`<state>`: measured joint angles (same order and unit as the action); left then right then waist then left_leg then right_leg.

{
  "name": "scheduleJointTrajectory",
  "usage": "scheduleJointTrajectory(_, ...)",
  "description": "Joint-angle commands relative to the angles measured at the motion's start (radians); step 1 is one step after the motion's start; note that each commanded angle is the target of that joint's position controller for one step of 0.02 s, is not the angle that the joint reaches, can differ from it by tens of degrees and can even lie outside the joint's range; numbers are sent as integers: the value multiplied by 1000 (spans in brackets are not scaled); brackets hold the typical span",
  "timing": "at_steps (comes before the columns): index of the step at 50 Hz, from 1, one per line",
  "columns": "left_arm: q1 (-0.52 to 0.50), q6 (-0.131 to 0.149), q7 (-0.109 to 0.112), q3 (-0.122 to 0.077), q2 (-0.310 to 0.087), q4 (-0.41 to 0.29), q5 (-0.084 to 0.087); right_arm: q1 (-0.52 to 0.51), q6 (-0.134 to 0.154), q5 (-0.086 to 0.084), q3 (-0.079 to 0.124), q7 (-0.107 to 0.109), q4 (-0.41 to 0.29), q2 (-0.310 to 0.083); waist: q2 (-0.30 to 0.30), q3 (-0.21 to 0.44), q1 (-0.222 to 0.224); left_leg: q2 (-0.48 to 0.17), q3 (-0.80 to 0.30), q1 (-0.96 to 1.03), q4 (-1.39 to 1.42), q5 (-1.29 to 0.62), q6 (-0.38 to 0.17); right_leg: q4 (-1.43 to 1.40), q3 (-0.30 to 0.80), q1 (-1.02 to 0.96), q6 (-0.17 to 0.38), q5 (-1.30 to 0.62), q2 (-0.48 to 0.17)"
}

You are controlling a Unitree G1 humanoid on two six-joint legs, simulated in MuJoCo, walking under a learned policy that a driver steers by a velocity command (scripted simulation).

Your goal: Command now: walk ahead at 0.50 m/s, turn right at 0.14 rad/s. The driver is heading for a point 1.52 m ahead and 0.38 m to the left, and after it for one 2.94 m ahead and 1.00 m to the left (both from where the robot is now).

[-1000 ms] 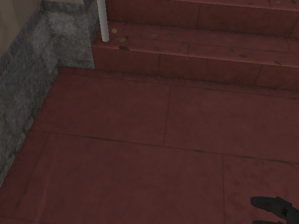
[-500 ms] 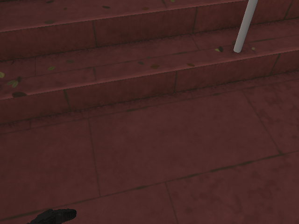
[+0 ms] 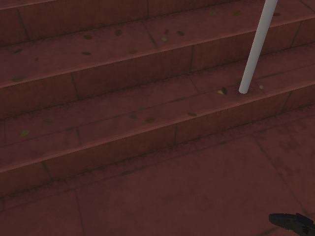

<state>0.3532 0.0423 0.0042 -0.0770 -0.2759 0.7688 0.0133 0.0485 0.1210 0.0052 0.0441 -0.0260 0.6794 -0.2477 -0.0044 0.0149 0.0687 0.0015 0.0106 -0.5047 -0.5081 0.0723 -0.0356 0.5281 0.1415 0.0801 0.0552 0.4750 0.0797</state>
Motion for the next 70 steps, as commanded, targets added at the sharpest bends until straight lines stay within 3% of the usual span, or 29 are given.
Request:
scheduleJointTrajectory(1, 104, 31, 2, 9, -17, -89, 5, 370, 9, 15, 92, 2, 21, -285, -309, 365, -130, -385, -639, 850, 92, 106, -302, 690, -30, 548, -18, -48, 27)
scheduleJointTrajectory(2, 71, 40, -2, 0, -89, -76, 10, 382, 0, -12, 71, 3, 19, -196, -247, 332, -163, -392, -777, 860, 186, 337, -292, 799, 37, 697, -23, 83, -12)
scheduleJointTrajectory(3, -44, 43, -5, -12, -135, -102, 17, 319, -9, -14, 57, 11, 7, -152, -144, 182, -178, -357, -636, 740, 203, 370, -245, 827, 15, 755, -22, -4, -63)
scheduleJointTrajectory(5, -155, 43, -3, -6, -106, -135, -7, 225, -21, 8, 42, 13, -3, -128, -27, 42, -129, -285, -459, 481, 246, 202, -214, 725, -39, 703, -21, -134, -139)
scheduleJointTrajectory(8, -99, 31, -2, -5, -68, -124, -6, 201, -12, 3, 31, 8, 7, -106, -88, 27, -67, -220, -326, 358, 304, 36, -205, 611, -58, 602, -32, -182, -177)
scheduleJointTrajectory(12, -193, 30, 1, 9, -39, -142, -16, 238, -17, -8, 43, 19, 43, -154, -58, 10, -81, -210, -213, 353, 339, -126, -203, 408, -86, 636, -64, -334, -194)
scheduleJointTrajectory(13, -179, 5, -27, 28, -12, -134, -95, 322, -23, 9, 39, 9, 88, -140, -16, 15, -73, -155, -137, 312, 341, -193, -163, 346, -155, 531, -68, -354, -161)
scheduleJointTrajectory(18, -325, -10, -45, 33, -30, -159, -50, 357, -34, 8, 47, -3, 110, -151, -96, -34, -127, -156, -100, 376, 332, -135, -123, 119, -187, 465, -59, -453, -145)
scheduleJointTrajectory(21, -341, -1, -37, 28, -53, -172, -51, 375, -40, 13, 53, 8, 126, -166, -95, -46, -126, -214, -140, 465, 278, -172, -119, 42, -185, 434, -24, -347, -128)
scheduleJointTrajectory(23, -234, 11, -27, 18, -67, -142, -58, 357, -44, 11, 54, 14, 135, -174, -83, -20, -68, -212, -122, 480, 152, -325, -99, -42, -202, 288, 8, -288, -89)
scheduleJointTrajectory(24, -95, 26, -17, 6, -92, -94, -72, 366, -45, 11, 44, 15, 140, -146, -33, 61, -16, -158, -72, 439, -31, -392, -79, -84, -180, 97, 38, -298, -91)
scheduleJointTrajectory(25, 99, 38, -5, -10, -164, -67, -92, 350, -43, 11, 26, 16, 102, -97, 88, 208, 60, -98, -10, 278, -325, -157, -53, -100, 55, -154, 96, -229, -305)
scheduleJointTrajectory(26, 118, 32, -1, -42, -277, -52, -80, 455, -43, -13, 14, 15, 76, -38, 353, 259, 5, 79, 44, -73, -603, 426, -26, -235, 499, -347, 214, -150, -511)
scheduleJointTrajectory(27, 61, 22, -4, -26, -195, -63, -49, 397, -55, 22, 35, 23, 103, -136, 165, 172, 4, 20, -53, -163, -680, 427, -39, -269, 510, -275, 200, -83, -472)
scheduleJointTrajectory(28, -8, 22, -8, -7, -131, -65, -41, 336, -55, 21, 37, 13, 98, -133, 94, 66, -22, -24, -62, -168, -670, 336, -45, -270, 357, -169, 180, -116, -423)
scheduleJointTrajectory(31, -64, 41, -8, 17, -57, -42, -43, 323, -76, 24, 22, -1, 123, -87, 95, -15, -74, -69, -65, -55, -572, 237, -21, -346, 84, 19, 108, -355, -322)
scheduleJointTrajectory(36, -13, 77, -1, 6, -82, 17, -30, 234, -94, 27, 23, -13, 122, -76, 79, -57, -76, -76, -64, -118, -515, 100, 6, -407, -90, 14, 103, -537, -310)
scheduleJointTrajectory(45, 37, 65, 13, 5, -107, 97, -37, -22, -81, 27, -8, -28, 49, -41, 77, -98, -26, -46, 76, -51, -127, -18, -21, -335, -294, -90, 67, -835, -305)
scheduleJointTrajectory(47, 34, 57, 24, 9, -104, 107, -38, 81, -88, 30, -4, -14, 79, -46, 120, -10, -68, 15, 116, 71, -164, 87, -69, -179, -330, -137, 65, -1157, -318)
scheduleJointTrajectory(49, -12, 38, 24, 1, -140, 94, -38, 227, -81, 33, 13, -3, 119, -76, 85, 55, -134, 91, 139, 232, -68, 125, -113, 98, -359, -107, 49, -1226, -296)
scheduleJointTrajectory(50, -37, 35, 18, 3, -145, 76, -34, 368, -76, 47, 36, 7, 158, -124, 43, 116, -200, 88, 89, 429, -4, 97, -151, 337, -363, 28, 21, -1056, -270)
scheduleJointTrajectory(51, 0, 41, 16, 29, -52, 56, -46, 400, -70, 62, 62, 18, 155, -233, -133, 151, -180, -159, -218, 583, 18, -9, -206, 634, -359, 253, -5, -346, -206)
scheduleJointTrajectory(52, 23, 44, 9, 37, -31, 4, -31, 389, -68, 47, 86, 20, 134, -320, -304, 232, -136, -366, -744, 736, 171, -122, -404, 910, -226, 567, -42, 96, -8)
scheduleJointTrajectory(53, -38, 47, 2, 28, -94, 21, -56, 331, -78, 20, 82, 18, 128, -264, -57, 148, -139, -323, -608, 652, 207, 11, -361, 868, -92, 619, -40, -26, -114)
scheduleJointTrajectory(55, -99, 55, -2, 31, -79, 8, -45, 243, -85, 4, 56, 24, 126, -168, 18, -25, -80, -238, -425, 421, 263, -115, -287, 742, -110, 570, -51, -164, -164)
scheduleJointTrajectory(57, -66, 17, 4, 37, -69, 19, -69, 216, -69, -4, 42, 29, 121, -132, -2, -4, -40, -174, -303, 334, 259, -354, -247, 684, -114, 458, -76, -179, -176)
scheduleJointTrajectory(61, -107, -18, 0, 51, -16, -13, -62, 260, -47, 12, 47, 27, 128, -155, -32, 57, -36, -125, -232, 338, 170, -649, -202, 677, -184, 468, -122, -195, -139)
scheduleJointTrajectory(64, -135, -29, 7, 61, 12, -28, -64, 272, -62, 23, 47, 43, 116, -153, -124, 90, -54, -103, -264, 364, 148, -520, -199, 759, -205, 535, -118, -209, -127)
scheduleJointTrajectory(70, -374, -9, 7, 63, -14, -162, -73, 433, -69, 30, 58, 76, 125, -175, -79, -19, -145, -206, -529, 644, 170, -222, -310, 882, -148, 994, -97, -59, -165)
